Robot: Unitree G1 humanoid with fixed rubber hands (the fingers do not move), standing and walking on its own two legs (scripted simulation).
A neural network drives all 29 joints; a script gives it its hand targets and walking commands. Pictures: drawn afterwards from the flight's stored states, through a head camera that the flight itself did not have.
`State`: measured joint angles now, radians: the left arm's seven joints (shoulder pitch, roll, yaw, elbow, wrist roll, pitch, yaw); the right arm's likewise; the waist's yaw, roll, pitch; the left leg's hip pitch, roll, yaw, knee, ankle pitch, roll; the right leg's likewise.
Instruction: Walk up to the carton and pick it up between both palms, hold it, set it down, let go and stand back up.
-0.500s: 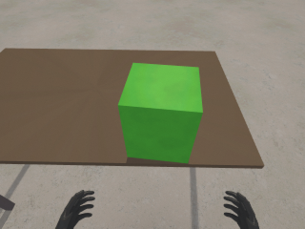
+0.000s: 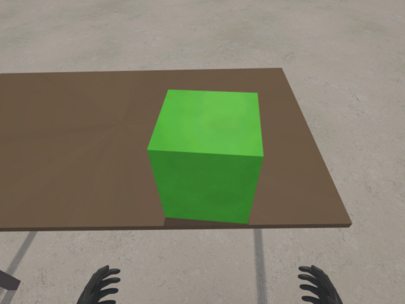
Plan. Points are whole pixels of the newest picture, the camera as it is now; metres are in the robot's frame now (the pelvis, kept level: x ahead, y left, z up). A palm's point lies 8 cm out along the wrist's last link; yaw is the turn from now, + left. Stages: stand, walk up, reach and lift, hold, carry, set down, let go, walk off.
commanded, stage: set down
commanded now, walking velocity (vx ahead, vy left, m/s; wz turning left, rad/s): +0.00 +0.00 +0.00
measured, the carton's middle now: (208, 158) +0.45 +0.02 +0.03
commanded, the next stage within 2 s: let go in 0.36 s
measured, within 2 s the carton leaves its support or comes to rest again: neither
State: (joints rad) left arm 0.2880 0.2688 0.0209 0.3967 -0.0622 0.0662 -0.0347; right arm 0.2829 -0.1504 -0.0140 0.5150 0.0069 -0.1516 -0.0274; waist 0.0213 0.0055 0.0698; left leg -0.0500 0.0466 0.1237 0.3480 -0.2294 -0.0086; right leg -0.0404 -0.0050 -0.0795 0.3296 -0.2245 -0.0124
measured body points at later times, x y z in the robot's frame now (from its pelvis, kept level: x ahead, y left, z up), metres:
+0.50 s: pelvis -0.01 +0.00 +0.00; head +0.00 +0.00 +0.45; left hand +0.16 +0.24 -0.08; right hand +0.17 -0.23 -0.08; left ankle -0.02 +0.11 -0.75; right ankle -0.02 -0.11 -0.75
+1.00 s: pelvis -0.03 +0.00 -0.01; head -0.04 +0.00 +0.44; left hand +0.13 +0.28 -0.08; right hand +0.12 -0.27 -0.10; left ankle -0.02 +0.11 -0.75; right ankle -0.02 -0.11 -0.75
